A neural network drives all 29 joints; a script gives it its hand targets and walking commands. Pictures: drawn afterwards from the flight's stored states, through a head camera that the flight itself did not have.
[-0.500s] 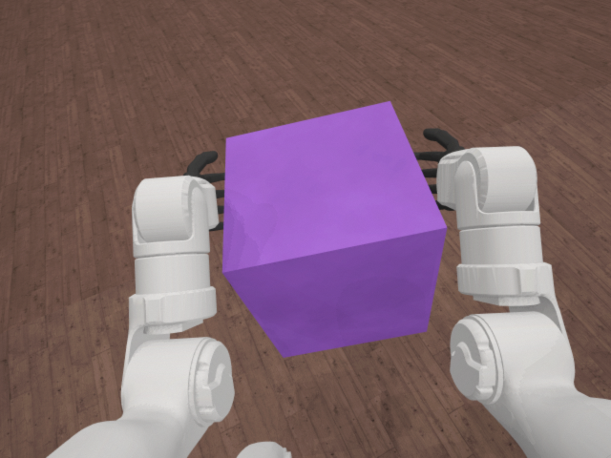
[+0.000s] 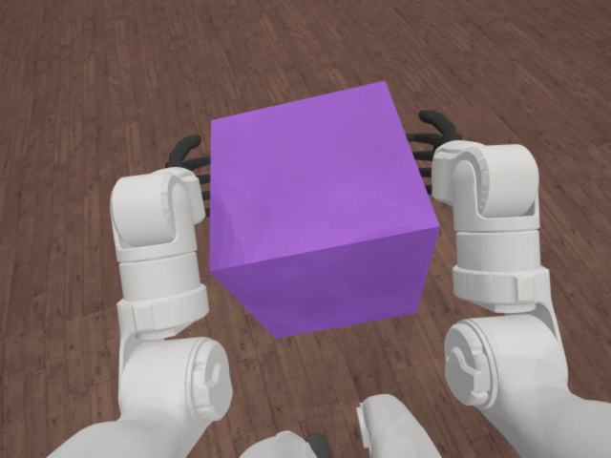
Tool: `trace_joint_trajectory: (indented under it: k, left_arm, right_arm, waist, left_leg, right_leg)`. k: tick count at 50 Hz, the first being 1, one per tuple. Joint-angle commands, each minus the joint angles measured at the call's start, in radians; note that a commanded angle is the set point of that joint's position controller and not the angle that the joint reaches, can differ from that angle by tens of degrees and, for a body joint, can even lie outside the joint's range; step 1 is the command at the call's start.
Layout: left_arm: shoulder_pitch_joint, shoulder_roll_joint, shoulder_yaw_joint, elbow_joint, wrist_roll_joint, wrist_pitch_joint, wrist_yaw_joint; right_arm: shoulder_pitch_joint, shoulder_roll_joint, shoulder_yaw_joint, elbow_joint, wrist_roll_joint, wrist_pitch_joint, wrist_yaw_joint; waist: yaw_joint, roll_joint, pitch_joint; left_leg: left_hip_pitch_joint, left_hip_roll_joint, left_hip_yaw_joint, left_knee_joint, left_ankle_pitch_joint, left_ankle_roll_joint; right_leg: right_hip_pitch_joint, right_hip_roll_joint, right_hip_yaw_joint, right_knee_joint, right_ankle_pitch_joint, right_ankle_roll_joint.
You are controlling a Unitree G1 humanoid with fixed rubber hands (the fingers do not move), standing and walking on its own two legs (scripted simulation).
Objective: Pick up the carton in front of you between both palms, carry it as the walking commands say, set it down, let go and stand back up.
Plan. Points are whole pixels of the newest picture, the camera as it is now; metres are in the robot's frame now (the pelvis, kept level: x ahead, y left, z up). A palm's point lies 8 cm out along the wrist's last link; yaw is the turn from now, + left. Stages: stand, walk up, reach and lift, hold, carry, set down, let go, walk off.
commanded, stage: carry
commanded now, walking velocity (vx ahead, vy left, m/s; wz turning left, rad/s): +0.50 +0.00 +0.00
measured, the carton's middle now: (323, 225) +0.38 -0.05 +0.05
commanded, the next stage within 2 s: none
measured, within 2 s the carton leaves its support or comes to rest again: neither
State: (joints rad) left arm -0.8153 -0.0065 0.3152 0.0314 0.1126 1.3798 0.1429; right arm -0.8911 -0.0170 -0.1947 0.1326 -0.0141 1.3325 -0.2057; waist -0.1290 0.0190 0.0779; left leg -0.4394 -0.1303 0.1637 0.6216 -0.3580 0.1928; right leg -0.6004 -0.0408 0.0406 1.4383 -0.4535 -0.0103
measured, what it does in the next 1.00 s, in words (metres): climbs: right foot, then left foot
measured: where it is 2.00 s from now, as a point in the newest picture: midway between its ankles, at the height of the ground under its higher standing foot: (282, 166)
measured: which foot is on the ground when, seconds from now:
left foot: down 0.00-0.28, up 0.30-0.70, down 0.72-1.00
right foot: up 0.00-0.26, down 0.28-0.74, up 0.76-1.00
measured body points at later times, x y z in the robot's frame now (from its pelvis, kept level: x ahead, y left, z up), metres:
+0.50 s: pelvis +0.30 -0.06 +0.05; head +0.33 -0.06 +0.50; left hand +0.66 +0.13 +0.20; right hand +0.71 -0.16 +0.20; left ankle +0.30 +0.05 -0.58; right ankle +0.35 -0.14 -0.68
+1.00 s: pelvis +0.58 -0.01 +0.08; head +0.62 -0.01 +0.53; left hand +0.98 +0.14 +0.23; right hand +0.97 -0.16 +0.24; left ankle +0.56 +0.08 -0.65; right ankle +0.69 -0.13 -0.59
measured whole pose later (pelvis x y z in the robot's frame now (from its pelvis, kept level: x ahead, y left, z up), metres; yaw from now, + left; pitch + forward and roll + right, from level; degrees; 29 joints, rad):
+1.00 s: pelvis +0.58 -0.01 +0.08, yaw +2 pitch +5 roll +0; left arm -0.89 0.02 0.28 0.11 0.09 1.41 0.17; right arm -0.86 0.03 -0.25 0.08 -0.06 1.35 -0.20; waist -0.07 -0.02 -0.01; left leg -0.32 0.01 0.12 0.55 -0.43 0.06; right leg -0.75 -0.06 -0.04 1.00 -0.38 -0.03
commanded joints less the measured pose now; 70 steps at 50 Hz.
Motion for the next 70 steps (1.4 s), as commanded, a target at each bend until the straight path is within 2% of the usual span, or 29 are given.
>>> trace_joint_trajectory:
  k: [1,5,11,13,14,15,16,17,18,20,23,29,33,35,36,37,38,41,43,47,52,54,55,56,57,59,60,64,70]
  left_arm:
    - [-0.836,-0.923,-0.529,-0.144,-0.398,-0.055,-0.198]
    - [-0.81,-0.942,-0.568,-0.105,-0.392,-0.035,-0.198]
    - [-0.818,-1.032,-0.633,0.021,-0.431,-0.036,-0.225]
    - [-0.827,-1.056,-0.622,0.053,-0.456,-0.039,-0.233]
    - [-0.818,-1.065,-0.614,0.066,-0.467,-0.043,-0.237]
    - [-0.801,-1.062,-0.602,0.073,-0.475,-0.051,-0.244]
    - [-0.834,-1.053,-0.601,0.063,-0.478,-0.066,-0.246]
    - [-0.835,-1.088,-0.601,0.05,-0.504,-0.064,-0.251]
    - [-0.874,-1.104,-0.615,0.011,-0.529,-0.068,-0.256]
    - [-0.96,-1.147,-0.637,-0.056,-0.581,-0.069,-0.262]
    - [-1.01,-1.151,-0.638,-0.113,-0.613,-0.062,-0.259]
    - [-0.888,-1.081,-0.583,-0.001,-0.545,-0.027,-0.255]
    - [-0.861,-1.079,-0.559,0.08,-0.502,-0.034,-0.263]
    - [-0.858,-1.086,-0.552,0.102,-0.499,-0.039,-0.265]
    - [-0.851,-1.087,-0.546,0.118,-0.494,-0.04,-0.265]
    - [-0.846,-1.101,-0.534,0.134,-0.488,-0.04,-0.268]
    - [-0.867,-1.096,-0.534,0.136,-0.482,-0.042,-0.268]
    - [-0.867,-1.099,-0.521,0.093,-0.476,-0.05,-0.246]
    - [-0.878,-1.091,-0.521,0.038,-0.479,-0.052,-0.225]
    - [-0.896,-1.049,-0.548,-0.06,-0.475,-0.038,-0.185]
    - [-0.801,-1.027,-0.568,0.03,-0.435,-0.021,-0.198]
    - [-0.767,-1.045,-0.563,0.101,-0.43,-0.028,-0.217]
    - [-0.744,-1.054,-0.555,0.139,-0.432,-0.035,-0.227]
    - [-0.733,-1.037,-0.547,0.16,-0.421,-0.049,-0.235]
    - [-0.73,-1.055,-0.545,0.158,-0.426,-0.058,-0.238]
    - [-0.827,-1.1,-0.573,0.07,-0.476,-0.063,-0.249]
    - [-0.886,-1.121,-0.598,0.013,-0.511,-0.068,-0.253]
    - [-0.964,-1.129,-0.633,-0.093,-0.572,-0.064,-0.249]
    - [-0.858,-1.087,-0.613,-0.022,-0.544,-0.033,-0.252]
  right_arm:
    - [-0.85,1.211,0.56,-0.21,0.548,-0.01,0.308]
    - [-0.734,1.167,0.523,-0.122,0.478,0.012,0.313]
    - [-0.665,1.138,0.478,0.01,0.4,0.012,0.346]
    - [-0.664,1.124,0.457,0.028,0.39,0.007,0.348]
    - [-0.655,1.125,0.453,0.036,0.384,0.004,0.347]
    - [-0.674,1.127,0.45,0.03,0.384,0.003,0.348]
    - [-0.701,1.138,0.436,0.014,0.373,0.002,0.349]
    - [-0.719,1.139,0.444,0.022,0.366,0.0,0.341]
    - [-0.72,1.13,0.43,0.014,0.366,-0.005,0.332]
    - [-0.729,1.11,0.415,-0.024,0.351,-0.009,0.309]
    - [-0.743,1.081,0.419,-0.083,0.342,-0.003,0.278]
    - [-0.684,1.06,0.433,-0.015,0.322,0.024,0.269]
    - [-0.679,1.111,0.437,0.076,0.339,0.018,0.297]
    - [-0.684,1.128,0.428,0.098,0.351,0.009,0.306]
    - [-0.657,1.126,0.416,0.119,0.356,0.001,0.307]
    - [-0.644,1.103,0.406,0.118,0.35,-0.009,0.306]
    - [-0.663,1.117,0.411,0.1,0.36,-0.016,0.307]
    - [-0.819,1.173,0.457,-0.075,0.439,-0.022,0.315]
    - [-0.891,1.191,0.494,-0.158,0.485,-0.019,0.314]
    - [-0.846,1.158,0.496,-0.194,0.492,0.006,0.305]
    - [-0.72,1.13,0.496,-0.074,0.429,0.023,0.311]
    - [-0.687,1.139,0.491,-0.014,0.408,0.016,0.319]
    - [-0.682,1.142,0.488,0.006,0.399,0.012,0.324]
    - [-0.718,1.149,0.475,-0.001,0.4,0.009,0.332]
    - [-0.736,1.151,0.475,-0.003,0.392,0.005,0.337]
    - [-0.762,1.159,0.47,-0.019,0.392,-0.008,0.328]
    - [-0.762,1.155,0.471,-0.036,0.389,-0.012,0.32]
    - [-0.764,1.12,0.472,-0.107,0.375,-0.012,0.275]
    - [-0.656,1.066,0.464,-0.044,0.324,0.016,0.254]
  waist:
    - [0.059,-0.027,-0.677]
    - [0.042,0.034,-0.621]
    - [0.046,0.138,-0.524]
    - [0.121,0.169,-0.58]
    - [0.185,0.134,-0.667]
    - [0.225,-0.012,-0.75]
    - [0.229,-0.308,-0.75]
    - [0.223,-0.234,-0.703]
    - [0.226,-0.142,-0.669]
    - [0.201,-0.044,-0.642]
    - [0.179,-0.09,-0.63]
    - [0.194,-0.137,-0.57]
    - [0.19,-0.186,-0.511]
    - [0.11,-0.167,-0.574]
    - [0.058,-0.086,-0.655]
    - [0.03,0.188,-0.743]
    - [0.015,0.318,-0.683]
    - [0.047,0.012,-0.615]
    - [0.077,0.048,-0.62]
    - [0.065,0.099,-0.61]
    - [0.071,0.133,-0.57]
    - [0.127,0.097,-0.603]
    - [0.162,0.04,-0.674]
    - [0.207,-0.202,-0.787]
    - [0.231,-0.349,-0.715]
    - [0.222,-0.104,-0.655]
    - [0.207,-0.048,-0.63]
    - [0.184,-0.125,-0.614]
    - [0.193,-0.176,-0.58]
  left_leg:
    - [0.597,0.342,-0.478,-0.162,0.412,0.111]
    - [0.591,0.313,-0.366,-0.178,0.506,0.094]
    - [0.581,0.265,-0.21,-0.136,0.811,0.023]
    - [0.479,0.256,-0.12,0.034,1.041,-0.033]
    - [0.341,0.246,-0.089,0.183,0.918,-0.077]
    - [0.088,0.186,-0.086,0.402,0.548,-0.121]
    - [-0.235,-0.003,-0.118,0.654,-0.092,-0.16]
    - [-0.336,0.052,-0.209,0.812,-0.136,-0.14]
    - [-0.371,0.083,-0.212,0.857,-0.099,-0.131]
    - [-0.373,0.139,-0.215,0.796,-0.035,-0.12]
    - [-0.363,0.161,-0.183,0.716,-0.034,-0.122]
    - [-0.328,0.203,-0.118,0.339,0.024,-0.157]
    - [-0.157,0.115,0.019,0.089,0.025,-0.143]
    - [0.151,0.047,0.084,-0.059,0.074,-0.117]
    - [0.431,0.119,-0.049,-0.067,0.049,-0.087]
    - [0.659,0.398,-0.569,-0.151,-0.132,0.053]
    - [0.734,0.465,-0.855,-0.291,0.03,0.131]
    - [0.61,0.446,-0.607,-0.15,0.292,0.093]
    - [0.545,0.411,-0.496,-0.184,0.181,0.045]
    - [0.52,0.392,-0.376,-0.222,0.146,0.056]
    - [0.427,0.346,-0.202,-0.197,0.341,-0.017]
    - [0.345,0.304,-0.098,-0.013,0.517,-0.074]
    - [0.23,0.271,-0.053,0.149,0.527,-0.123]
    - [-0.071,0.181,-0.044,0.436,0.285,-0.196]
    - [-0.331,0.051,-0.091,0.605,-0.173,-0.211]
    - [-0.431,0.138,-0.187,0.777,-0.136,-0.171]
    - [-0.408,0.171,-0.2,0.728,-0.084,-0.161]
    - [-0.35,0.181,-0.165,0.545,-0.05,-0.16]
    - [-0.194,0.149,-0.072,0.097,0.158,-0.17]
  right_leg:
    - [-0.197,-0.04,-0.008,-0.093,-0.009,0.001]
    - [-0.249,-0.056,-0.065,-0.329,0.095,0.02]
    - [-0.088,0.05,-0.218,-0.724,0.209,-0.02]
    - [0.232,0.128,-0.285,-0.86,0.217,-0.056]
    - [0.525,0.107,-0.253,-0.904,0.259,-0.077]
    - [0.787,-0.123,0.124,-0.963,0.039,-0.146]
    - [0.945,-0.316,0.601,-1.066,0.188,-0.302]
    - [0.929,-0.308,0.6,-1.049,0.279,-0.31]
    - [0.879,-0.28,0.487,-1.005,0.408,-0.294]
    - [0.777,-0.246,0.343,-1.01,0.372,-0.233]
    - [0.706,-0.227,0.264,-1.057,0.239,-0.22]
    - [0.651,-0.207,0.094,-1.091,0.329,-0.217]
    - [0.606,-0.174,-0.016,-1.045,0.492,-0.167]
    - [0.518,-0.135,-0.117,-0.845,0.66,-0.102]
    - [0.366,-0.104,-0.157,-0.665,0.619,-0.045]
    - [0.072,-0.014,-0.159,-0.364,0.34,0.023]
    - [-0.187,0.118,-0.092,-0.186,-0.076,0.02]
    - [-0.293,-0.001,0.002,-0.028,-0.034,-0.032]
    - [-0.249,-0.024,-0.009,-0.112,-0.006,-0.032]
    - [-0.234,-0.037,-0.058,-0.33,0.033,-0.018]
    - [0.059,0.049,-0.207,-0.756,0.158,-0.022]
    - [0.354,0.111,-0.293,-0.916,0.251,-0.042]
    - [0.607,0.059,-0.212,-0.913,0.238,-0.066]
    - [0.885,-0.219,0.28,-0.943,0.093,-0.198]
    - [0.941,-0.298,0.58,-1.084,0.199,-0.267]
    - [0.881,-0.302,0.465,-0.995,0.398,-0.275]
    - [0.794,-0.283,0.385,-1.005,0.426,-0.248]
    - [0.711,-0.235,0.214,-1.042,0.407,-0.211]
    - [0.668,-0.188,0.02,-1.014,0.617,-0.162]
